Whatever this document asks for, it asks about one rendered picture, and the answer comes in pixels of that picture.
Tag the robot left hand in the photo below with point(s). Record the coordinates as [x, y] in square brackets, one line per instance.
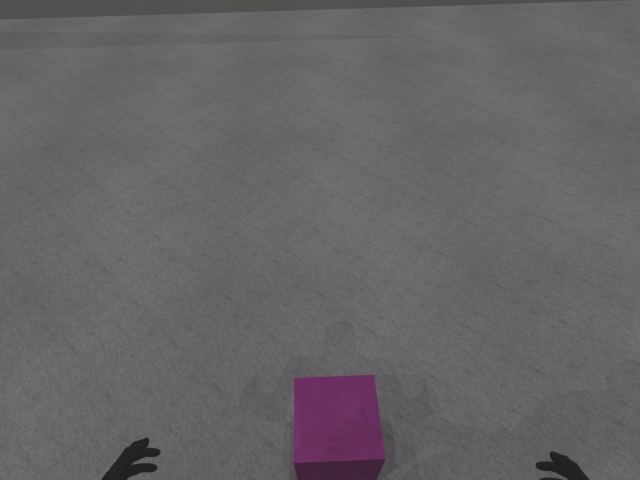
[122, 469]

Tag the robot right hand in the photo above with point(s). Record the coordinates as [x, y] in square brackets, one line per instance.
[563, 466]

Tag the carton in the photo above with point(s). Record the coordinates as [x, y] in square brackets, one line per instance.
[337, 429]

